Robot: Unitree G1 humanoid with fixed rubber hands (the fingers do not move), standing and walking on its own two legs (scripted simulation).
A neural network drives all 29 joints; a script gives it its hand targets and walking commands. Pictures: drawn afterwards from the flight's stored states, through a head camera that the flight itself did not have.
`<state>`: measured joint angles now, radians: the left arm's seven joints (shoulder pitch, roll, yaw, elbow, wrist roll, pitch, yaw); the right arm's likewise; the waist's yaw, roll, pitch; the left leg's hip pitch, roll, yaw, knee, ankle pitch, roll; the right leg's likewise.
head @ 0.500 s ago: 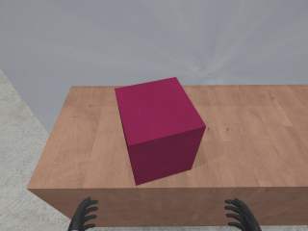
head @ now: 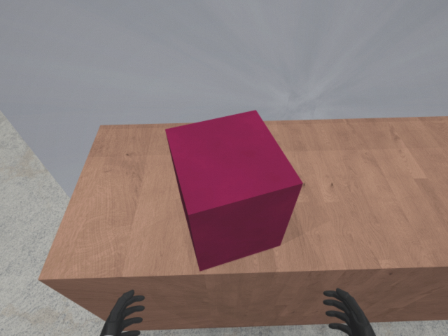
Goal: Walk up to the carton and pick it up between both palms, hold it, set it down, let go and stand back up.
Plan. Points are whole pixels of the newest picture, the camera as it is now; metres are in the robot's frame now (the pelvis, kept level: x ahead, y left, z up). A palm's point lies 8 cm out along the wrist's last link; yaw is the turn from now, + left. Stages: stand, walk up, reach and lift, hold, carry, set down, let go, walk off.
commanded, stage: set down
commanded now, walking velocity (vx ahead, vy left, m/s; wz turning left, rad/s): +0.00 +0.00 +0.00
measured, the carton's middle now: (227, 192) +0.41 +0.03 -0.02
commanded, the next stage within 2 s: let go in 0.04 s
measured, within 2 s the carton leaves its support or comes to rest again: neither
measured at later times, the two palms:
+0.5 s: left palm (119, 334) +0.14 +0.22 -0.09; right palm out of the picture +0.14 -0.22 -0.09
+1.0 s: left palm out of the picture +0.04 +0.30 -0.13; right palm out of the picture +0.05 -0.30 -0.11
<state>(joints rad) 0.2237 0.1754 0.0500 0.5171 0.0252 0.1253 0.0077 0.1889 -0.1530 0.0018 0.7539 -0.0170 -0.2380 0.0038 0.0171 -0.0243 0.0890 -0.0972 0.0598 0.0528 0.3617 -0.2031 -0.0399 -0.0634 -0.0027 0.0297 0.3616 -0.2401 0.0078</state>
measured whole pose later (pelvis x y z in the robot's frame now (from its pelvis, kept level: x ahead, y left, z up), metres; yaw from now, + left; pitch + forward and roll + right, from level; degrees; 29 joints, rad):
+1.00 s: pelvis -0.02 +0.00 -0.01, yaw +1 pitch -3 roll -1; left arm 0.20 0.36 0.03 1.00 0.03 0.00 -0.01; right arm 0.24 -0.35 -0.02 0.96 -0.03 -0.01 0.00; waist 0.00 -0.03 0.02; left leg -0.19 0.06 0.03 0.47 -0.23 -0.03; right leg -0.13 0.00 0.01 0.44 -0.26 0.01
